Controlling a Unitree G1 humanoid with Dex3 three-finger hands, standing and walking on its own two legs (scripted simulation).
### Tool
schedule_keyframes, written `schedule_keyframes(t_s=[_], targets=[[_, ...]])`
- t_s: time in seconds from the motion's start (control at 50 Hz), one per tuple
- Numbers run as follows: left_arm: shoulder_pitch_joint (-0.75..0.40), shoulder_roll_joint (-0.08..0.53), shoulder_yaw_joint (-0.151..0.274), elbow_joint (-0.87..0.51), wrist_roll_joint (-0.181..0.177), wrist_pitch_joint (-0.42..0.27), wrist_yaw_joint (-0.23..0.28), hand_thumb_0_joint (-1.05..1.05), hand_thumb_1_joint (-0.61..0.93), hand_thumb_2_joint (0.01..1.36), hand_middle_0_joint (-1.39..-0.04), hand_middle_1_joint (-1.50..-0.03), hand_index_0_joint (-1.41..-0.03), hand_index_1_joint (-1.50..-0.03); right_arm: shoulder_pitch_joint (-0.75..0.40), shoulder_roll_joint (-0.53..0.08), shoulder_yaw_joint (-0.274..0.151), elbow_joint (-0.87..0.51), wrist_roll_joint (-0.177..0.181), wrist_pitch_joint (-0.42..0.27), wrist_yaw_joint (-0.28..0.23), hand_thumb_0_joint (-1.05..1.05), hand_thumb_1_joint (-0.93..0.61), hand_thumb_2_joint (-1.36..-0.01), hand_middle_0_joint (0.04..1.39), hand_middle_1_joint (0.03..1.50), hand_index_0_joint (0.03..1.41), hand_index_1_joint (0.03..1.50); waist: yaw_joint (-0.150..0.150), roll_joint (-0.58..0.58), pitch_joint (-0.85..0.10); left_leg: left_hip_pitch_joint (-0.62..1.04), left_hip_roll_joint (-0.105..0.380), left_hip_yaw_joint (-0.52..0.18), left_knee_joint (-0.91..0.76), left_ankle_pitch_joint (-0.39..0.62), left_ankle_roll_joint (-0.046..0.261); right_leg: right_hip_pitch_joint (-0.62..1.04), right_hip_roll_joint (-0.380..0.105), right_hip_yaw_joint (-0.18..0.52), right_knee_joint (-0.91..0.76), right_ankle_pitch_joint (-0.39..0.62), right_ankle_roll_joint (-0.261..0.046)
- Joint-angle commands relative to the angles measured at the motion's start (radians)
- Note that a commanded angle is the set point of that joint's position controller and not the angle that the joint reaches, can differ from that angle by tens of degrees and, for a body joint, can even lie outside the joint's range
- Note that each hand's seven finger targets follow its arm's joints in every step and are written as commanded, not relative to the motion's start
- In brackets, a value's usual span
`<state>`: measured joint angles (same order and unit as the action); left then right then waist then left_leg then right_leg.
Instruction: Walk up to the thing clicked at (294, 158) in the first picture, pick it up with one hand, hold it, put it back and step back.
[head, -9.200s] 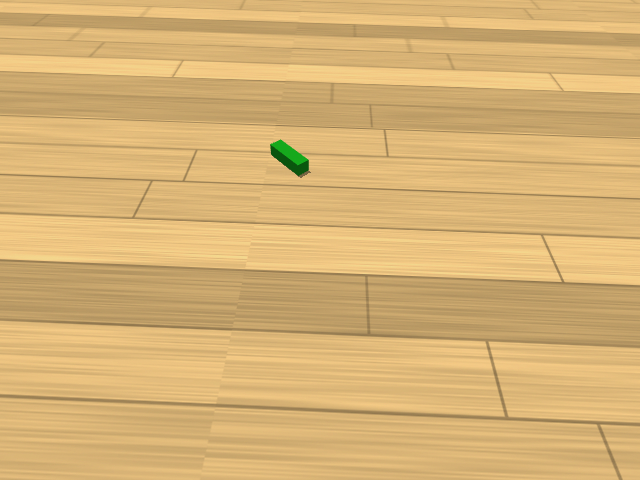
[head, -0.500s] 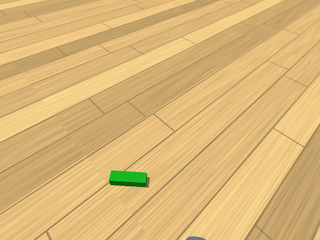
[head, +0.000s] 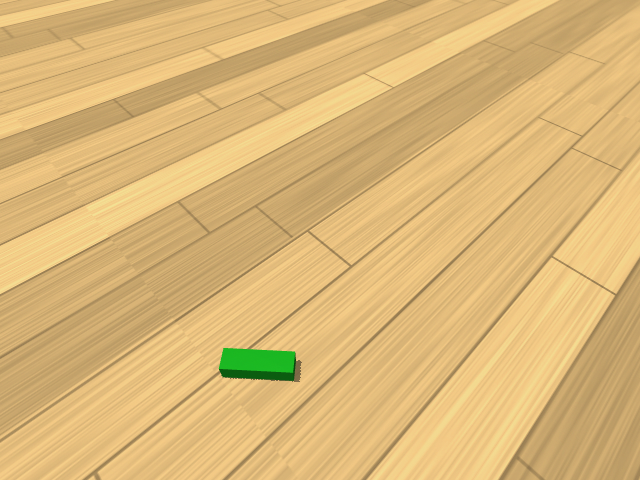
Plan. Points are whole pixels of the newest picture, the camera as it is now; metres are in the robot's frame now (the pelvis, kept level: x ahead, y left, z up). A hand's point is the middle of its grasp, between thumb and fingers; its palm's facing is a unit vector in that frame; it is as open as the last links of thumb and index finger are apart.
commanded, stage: walk up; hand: left
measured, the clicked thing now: (258, 364) +0.57 +0.21 -0.73
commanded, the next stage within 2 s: none
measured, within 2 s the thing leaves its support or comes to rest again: neither
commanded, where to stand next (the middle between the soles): +0.16 +0.00 m, yaw -1 degrees
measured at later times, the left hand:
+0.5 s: hand out of the picture +0.10 +0.26 -0.14, palm faces -0.05 -0.93 -0.37, open 7.4 cm
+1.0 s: hand out of the picture +0.15 +0.31 -0.16, palm faces -0.09 -0.93 -0.37, open 7.4 cm
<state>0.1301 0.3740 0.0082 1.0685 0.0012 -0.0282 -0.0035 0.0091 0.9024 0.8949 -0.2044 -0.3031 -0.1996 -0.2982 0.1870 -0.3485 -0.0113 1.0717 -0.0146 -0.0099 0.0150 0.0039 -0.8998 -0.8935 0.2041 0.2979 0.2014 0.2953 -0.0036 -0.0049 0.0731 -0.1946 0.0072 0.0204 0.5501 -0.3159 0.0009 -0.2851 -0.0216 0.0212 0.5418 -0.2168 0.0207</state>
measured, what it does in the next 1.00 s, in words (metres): lifts its left foot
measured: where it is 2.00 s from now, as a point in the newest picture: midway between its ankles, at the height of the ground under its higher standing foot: outside the picture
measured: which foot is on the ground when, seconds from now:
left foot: down 0.00-1.00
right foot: down 0.00-0.72, up 0.74-1.00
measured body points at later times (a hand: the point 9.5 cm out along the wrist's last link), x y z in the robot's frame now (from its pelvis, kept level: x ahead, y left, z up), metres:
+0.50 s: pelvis +0.01 +0.00 +0.01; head +0.02 +0.00 +0.46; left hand +0.11 +0.31 -0.11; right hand +0.10 -0.31 -0.12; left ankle -0.01 +0.12 -0.73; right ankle +0.05 -0.13 -0.73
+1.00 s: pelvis +0.04 +0.04 +0.00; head +0.10 +0.06 +0.44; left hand +0.15 +0.36 -0.14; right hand +0.11 -0.29 -0.10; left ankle +0.06 +0.16 -0.73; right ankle +0.05 -0.12 -0.68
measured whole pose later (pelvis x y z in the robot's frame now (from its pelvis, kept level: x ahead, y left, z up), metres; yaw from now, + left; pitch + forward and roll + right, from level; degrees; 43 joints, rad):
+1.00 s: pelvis +0.04 +0.04 +0.00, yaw -3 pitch -3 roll -1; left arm 0.11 0.45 0.06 0.93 0.03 0.08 -0.02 0.01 0.91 0.90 -0.20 -0.30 -0.20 -0.30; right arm 0.17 -0.36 -0.05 0.94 -0.01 -0.05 -0.04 0.00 -0.89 -0.89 0.21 0.30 0.21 0.30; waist 0.01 -0.06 0.18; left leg -0.25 0.05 0.05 0.60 -0.30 0.00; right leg -0.44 0.01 0.11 0.99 -0.46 0.00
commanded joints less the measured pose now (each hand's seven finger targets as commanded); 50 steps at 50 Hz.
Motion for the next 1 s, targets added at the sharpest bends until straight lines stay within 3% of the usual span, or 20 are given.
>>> schedule_keyframes(t_s=[0.0,0.08,0.4,0.42,0.44,0.46,0.5,0.52,0.54,0.58,0.62,0.64,0.66,0.68,0.7,0.72,0.76,0.8,0.9,0.98], targets=[[-0.072,0.208,0.039,-0.049,-0.012,-0.028,0.015,0.000,0.900,0.900,-0.200,-0.300,-0.200,-0.300,-0.072,-0.237,-0.054,-0.051,0.007,-0.026,-0.018,0.000,-0.900,-0.900,0.200,0.300,0.200,0.300,0.007,0.016,-0.131,0.012,0.115,-0.102,-0.148,0.270,0.052,0.125,-0.089,0.078,-0.068,0.275,-0.057],[-0.084,0.198,0.030,-0.022,-0.008,-0.020,0.015,0.000,0.900,0.900,-0.200,-0.300,-0.200,-0.300,-0.105,-0.232,-0.058,-0.032,0.010,-0.018,-0.019,0.000,-0.900,-0.900,0.200,0.300,0.200,0.300,0.005,0.013,-0.122,0.030,0.123,-0.095,-0.199,0.195,0.053,0.137,-0.086,0.072,-0.103,0.230,-0.052],[-0.116,0.197,0.033,0.013,0.008,-0.020,0.016,0.000,0.900,0.900,-0.200,-0.300,-0.200,-0.300,-0.172,-0.224,-0.056,-0.003,0.003,-0.009,-0.009,0.000,-0.900,-0.900,0.200,0.300,0.200,0.300,0.003,0.016,-0.108,0.083,0.118,-0.058,-0.269,0.143,0.035,0.145,-0.095,0.090,-0.187,0.211,-0.036],[-0.013,0.276,0.064,0.004,0.015,-0.027,0.018,0.000,0.900,0.900,-0.200,-0.300,-0.200,-0.300,-0.120,-0.298,-0.094,-0.060,-0.027,0.001,0.015,0.000,-0.900,-0.900,0.200,0.300,0.200,0.300,0.008,0.073,-0.145,0.062,0.070,-0.036,-0.196,-0.213,0.070,0.161,-0.065,0.084,-0.138,-0.194,-0.072],[0.037,0.289,0.073,0.009,0.025,-0.029,0.019,0.000,0.900,0.900,-0.200,-0.300,-0.200,-0.300,-0.126,-0.288,-0.099,-0.072,-0.032,0.009,0.025,0.000,-0.900,-0.900,0.200,0.300,0.200,0.300,0.021,0.073,-0.093,-0.013,0.081,-0.063,-0.187,-0.376,0.081,0.116,-0.082,0.120,-0.143,-0.355,-0.089],[0.060,0.296,0.081,0.005,0.029,-0.031,0.019,0.000,0.900,0.900,-0.200,-0.300,-0.200,-0.300,-0.135,-0.276,-0.101,-0.095,-0.033,0.014,0.035,0.000,-0.900,-0.900,0.200,0.300,0.200,0.300,0.029,0.052,-0.027,-0.098,0.082,-0.084,-0.172,-0.430,0.087,0.086,-0.100,0.169,-0.156,-0.441,-0.106],[0.116,0.295,0.092,-0.018,0.037,-0.043,0.023,0.000,0.900,0.900,-0.200,-0.300,-0.200,-0.300,-0.166,-0.226,-0.097,-0.137,-0.040,0.015,0.050,0.000,-0.900,-0.900,0.200,0.300,0.200,0.300,0.057,-0.082,0.041,-0.282,0.039,-0.039,-0.024,-0.253,0.063,0.178,-0.195,0.342,-0.267,-0.470,-0.161],[0.164,0.322,0.105,-0.021,0.041,-0.050,0.027,0.000,0.900,0.900,-0.200,-0.300,-0.200,-0.300,-0.179,-0.209,-0.094,-0.161,-0.044,0.012,0.054,0.000,-0.900,-0.900,0.200,0.300,0.200,0.300,0.080,-0.174,0.033,-0.393,0.019,-0.038,0.134,-0.175,0.048,0.279,-0.297,0.490,-0.331,-0.387,-0.223],[0.179,0.338,0.114,-0.041,0.045,-0.059,0.032,0.000,0.900,0.900,-0.200,-0.300,-0.200,-0.300,-0.177,-0.225,-0.098,-0.178,-0.048,0.010,0.055,0.000,-0.900,-0.900,0.200,0.300,0.200,0.300,0.080,-0.156,0.008,-0.434,0.059,-0.106,0.216,-0.171,0.048,0.322,-0.358,0.544,-0.330,-0.283,-0.271],[0.143,0.342,0.119,-0.087,0.043,-0.062,0.033,0.000,0.900,0.900,-0.200,-0.300,-0.200,-0.300,-0.117,-0.243,-0.109,-0.191,-0.041,0.002,0.061,0.000,-0.900,-0.900,0.200,0.300,0.200,0.300,0.050,-0.103,-0.070,-0.353,0.078,-0.127,0.215,-0.202,0.045,0.285,-0.335,0.457,-0.294,-0.261,-0.276],[-0.002,0.301,0.101,-0.136,0.040,-0.046,0.019,0.000,0.900,0.900,-0.200,-0.300,-0.200,-0.300,-0.031,-0.222,-0.112,-0.143,-0.023,-0.014,0.052,0.000,-0.900,-0.900,0.200,0.300,0.200,0.300,-0.016,-0.170,-0.072,-0.141,0.065,-0.068,0.045,-0.164,0.040,0.103,-0.246,0.266,-0.237,-0.211,-0.220],[-0.079,0.250,0.076,-0.156,0.031,-0.030,0.008,0.000,0.900,0.900,-0.200,-0.300,-0.200,-0.300,0.041,-0.196,-0.107,-0.092,-0.011,-0.025,0.038,0.000,-0.900,-0.900,0.200,0.300,0.200,0.300,-0.066,-0.165,-0.088,0.073,0.015,-0.008,-0.107,0.007,0.026,-0.048,-0.166,0.146,-0.150,-0.083,-0.165],[-0.087,0.170,0.049,-0.157,0.010,-0.012,0.006,0.000,0.900,0.900,-0.200,-0.300,-0.200,-0.300,0.070,-0.212,-0.112,-0.069,-0.014,-0.036,0.018,0.000,-0.900,-0.900,0.200,0.300,0.200,0.300,-0.086,-0.079,-0.077,0.226,0.023,-0.044,-0.202,0.214,-0.001,-0.183,-0.080,0.057,-0.001,0.083,-0.092],[-0.057,0.126,0.044,-0.172,-0.008,0.004,0.010,0.000,0.900,0.900,-0.200,-0.300,-0.200,-0.300,0.061,-0.293,-0.124,-0.083,-0.023,-0.042,-0.003,0.000,-0.900,-0.900,0.200,0.300,0.200,0.300,-0.068,0.071,-0.073,0.189,0.197,-0.272,-0.263,0.291,0.035,-0.230,0.038,0.037,0.157,0.049,-0.040],[-0.029,0.187,0.063,-0.163,0.000,0.025,0.018,0.000,0.900,0.900,-0.200,-0.300,-0.200,-0.300,0.016,-0.375,-0.130,-0.117,-0.009,-0.044,-0.018,0.000,-0.900,-0.900,0.200,0.300,0.200,0.300,-0.041,0.108,-0.056,0.043,0.379,-0.446,-0.298,0.286,0.151,-0.174,0.050,0.054,0.231,-0.293,-0.028],[-0.005,0.241,0.076,-0.139,0.000,0.039,0.025,0.000,0.900,0.900,-0.200,-0.300,-0.200,-0.300,-0.011,-0.380,-0.129,-0.114,-0.001,-0.045,-0.024,0.000,-0.900,-0.900,0.200,0.300,0.200,0.300,-0.030,0.058,-0.046,-0.022,0.402,-0.424,-0.250,0.362,0.228,-0.096,0.016,0.124,0.348,-0.347,-0.030],[0.028,0.214,0.073,-0.133,-0.005,0.048,0.023,0.000,0.900,0.900,-0.200,-0.300,-0.200,-0.300,-0.024,-0.327,-0.111,-0.117,-0.001,-0.051,-0.045,0.000,-0.900,-0.900,0.200,0.300,0.200,0.300,-0.002,0.066,-0.067,0.131,0.342,-0.287,-0.132,0.717,0.219,-0.181,0.015,0.130,0.426,-0.335,-0.039],[0.033,0.230,0.083,-0.144,0.007,0.061,0.015,0.000,0.900,0.900,-0.200,-0.300,-0.200,-0.300,0.051,-0.349,-0.123,-0.104,0.005,-0.054,-0.065,0.000,-0.900,-0.900,0.200,0.300,0.200,0.300,-0.020,0.105,-0.100,0.207,0.320,-0.233,-0.077,0.845,0.192,-0.242,0.015,0.133,0.490,-0.295,-0.040],[0.022,0.226,0.096,-0.196,0.024,0.095,-0.011,0.000,0.900,0.900,-0.200,-0.300,-0.200,-0.300,0.079,-0.355,-0.134,-0.147,0.005,-0.048,-0.091,0.000,-0.900,-0.900,0.200,0.300,0.200,0.300,-0.027,0.141,-0.091,0.188,0.313,-0.209,-0.063,0.737,0.206,-0.267,0.015,0.134,0.491,-0.237,-0.027],[0.000,0.215,0.100,-0.216,0.017,0.084,-0.016,0.000,0.900,0.900,-0.200,-0.300,-0.200,-0.300,0.033,-0.338,-0.126,-0.202,-0.003,-0.045,-0.079,0.000,-0.900,-0.900,0.200,0.300,0.200,0.300,-0.020,0.182,-0.076,0.040,0.301,-0.153,-0.035,0.707,0.215,-0.134,-0.007,0.049,0.372,-0.217,-0.022]])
